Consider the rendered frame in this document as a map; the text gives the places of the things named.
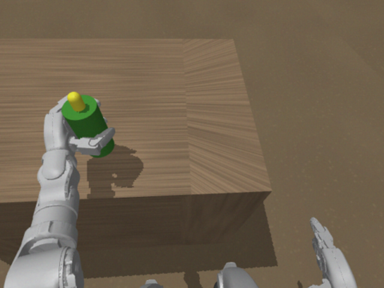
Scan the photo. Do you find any bottle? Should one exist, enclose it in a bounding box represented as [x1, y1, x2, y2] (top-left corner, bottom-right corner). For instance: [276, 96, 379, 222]
[61, 92, 115, 158]

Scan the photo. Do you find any left robot arm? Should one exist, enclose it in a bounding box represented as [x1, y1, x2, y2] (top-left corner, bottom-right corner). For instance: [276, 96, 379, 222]
[4, 149, 84, 288]

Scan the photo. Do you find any left robot hand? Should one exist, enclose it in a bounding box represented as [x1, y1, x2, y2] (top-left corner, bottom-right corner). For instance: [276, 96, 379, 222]
[44, 95, 115, 155]

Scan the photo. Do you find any right robot hand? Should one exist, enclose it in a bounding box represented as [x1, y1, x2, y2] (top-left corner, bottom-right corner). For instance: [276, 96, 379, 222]
[308, 217, 357, 288]

